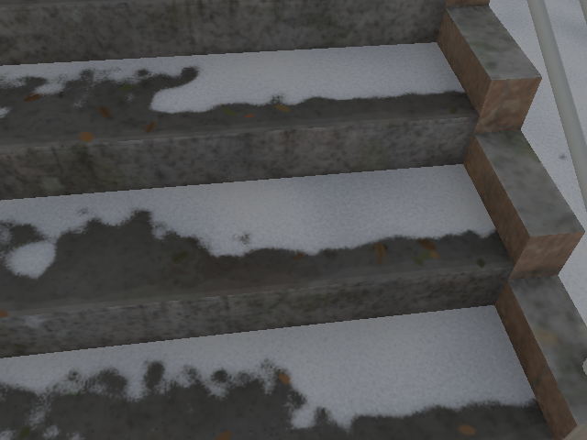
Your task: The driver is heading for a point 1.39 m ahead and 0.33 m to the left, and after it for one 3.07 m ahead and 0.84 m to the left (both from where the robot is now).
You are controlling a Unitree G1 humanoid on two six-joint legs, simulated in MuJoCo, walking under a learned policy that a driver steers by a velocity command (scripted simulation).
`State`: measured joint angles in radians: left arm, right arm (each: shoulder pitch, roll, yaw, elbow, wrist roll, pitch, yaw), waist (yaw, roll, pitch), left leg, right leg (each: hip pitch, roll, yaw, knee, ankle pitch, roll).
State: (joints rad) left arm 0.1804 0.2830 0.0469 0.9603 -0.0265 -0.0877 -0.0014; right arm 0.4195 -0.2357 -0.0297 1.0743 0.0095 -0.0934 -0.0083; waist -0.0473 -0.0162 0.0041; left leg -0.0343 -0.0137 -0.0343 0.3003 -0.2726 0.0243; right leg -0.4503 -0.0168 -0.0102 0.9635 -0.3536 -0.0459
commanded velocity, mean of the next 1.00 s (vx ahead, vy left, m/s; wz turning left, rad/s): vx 0.48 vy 0.00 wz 0.39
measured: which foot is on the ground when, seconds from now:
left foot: down 0.00-0.20, up 0.22-0.68, down 0.70-1.00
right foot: up 0.00-0.18, down 0.20-0.72, up 0.74-1.00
